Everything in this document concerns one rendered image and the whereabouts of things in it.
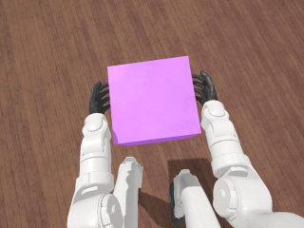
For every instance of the robot left forearm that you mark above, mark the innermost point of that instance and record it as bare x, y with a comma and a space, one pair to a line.
95, 176

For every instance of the left robot upper arm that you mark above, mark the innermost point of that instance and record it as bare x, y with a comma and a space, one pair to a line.
101, 211

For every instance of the robot right forearm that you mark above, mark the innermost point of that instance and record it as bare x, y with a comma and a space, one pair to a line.
228, 158

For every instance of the right robot thigh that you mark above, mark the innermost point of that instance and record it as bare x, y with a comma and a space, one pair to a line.
197, 208

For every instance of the right robot upper arm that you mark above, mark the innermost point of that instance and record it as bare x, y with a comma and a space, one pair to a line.
246, 203

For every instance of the robot right hand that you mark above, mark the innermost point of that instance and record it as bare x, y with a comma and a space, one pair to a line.
207, 91

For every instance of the right robot shin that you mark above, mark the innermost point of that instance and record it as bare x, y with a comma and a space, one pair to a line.
179, 209

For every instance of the carton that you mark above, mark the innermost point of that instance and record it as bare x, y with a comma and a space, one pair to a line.
153, 102

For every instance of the robot left hand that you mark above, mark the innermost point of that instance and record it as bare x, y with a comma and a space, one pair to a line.
96, 103

